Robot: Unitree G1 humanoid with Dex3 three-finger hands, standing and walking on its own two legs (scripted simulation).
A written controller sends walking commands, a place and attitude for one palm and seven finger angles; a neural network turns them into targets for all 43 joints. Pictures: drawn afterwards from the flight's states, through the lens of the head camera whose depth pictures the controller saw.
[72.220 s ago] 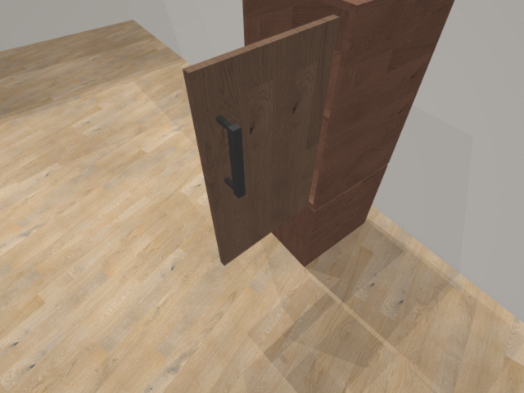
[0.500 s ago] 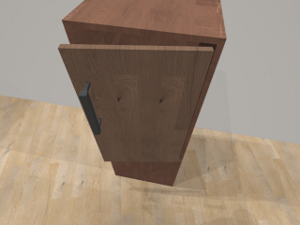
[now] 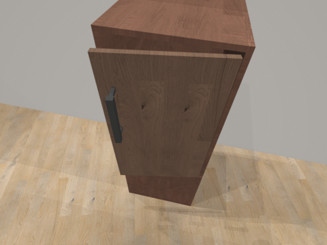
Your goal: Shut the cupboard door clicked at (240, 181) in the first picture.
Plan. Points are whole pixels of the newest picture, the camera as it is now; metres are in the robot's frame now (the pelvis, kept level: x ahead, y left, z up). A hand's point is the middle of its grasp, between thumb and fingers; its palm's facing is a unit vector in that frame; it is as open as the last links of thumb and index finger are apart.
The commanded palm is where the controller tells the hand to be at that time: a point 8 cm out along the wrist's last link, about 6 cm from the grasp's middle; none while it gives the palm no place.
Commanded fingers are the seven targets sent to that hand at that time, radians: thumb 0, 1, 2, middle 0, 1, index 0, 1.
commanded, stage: come to a stop and stand still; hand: left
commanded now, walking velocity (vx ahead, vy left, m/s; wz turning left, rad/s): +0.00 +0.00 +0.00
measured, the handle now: (115, 116) +0.43 +0.16 +0.06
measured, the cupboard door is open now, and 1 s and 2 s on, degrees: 11 11 11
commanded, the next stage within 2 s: look again from close up in 0.24 s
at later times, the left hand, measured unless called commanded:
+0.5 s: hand out of the picture -0.01 +0.16 -0.19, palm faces +0.00 -0.99 -0.13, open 7.4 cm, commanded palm none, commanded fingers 0.00 0.90 0.90 -0.20 -0.30 -0.20 -0.30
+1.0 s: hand out of the picture +0.04 +0.20 -0.15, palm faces +0.12 -0.96 -0.23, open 7.2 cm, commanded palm +0.10 +0.22 -0.07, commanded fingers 0.00 0.90 0.90 -0.27 -0.38 -0.27 -0.38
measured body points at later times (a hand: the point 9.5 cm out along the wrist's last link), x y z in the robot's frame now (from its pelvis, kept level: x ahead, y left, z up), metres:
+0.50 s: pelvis +0.01 +0.02 +0.00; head +0.02 +0.04 +0.45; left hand -0.01 +0.22 -0.17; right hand -0.01 -0.20 -0.15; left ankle +0.01 +0.03 -0.74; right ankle -0.02 -0.13 -0.74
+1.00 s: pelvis +0.00 +0.01 +0.00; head +0.02 +0.03 +0.45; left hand +0.04 +0.25 -0.13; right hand -0.01 -0.20 -0.14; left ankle +0.01 +0.03 -0.74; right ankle -0.03 -0.12 -0.72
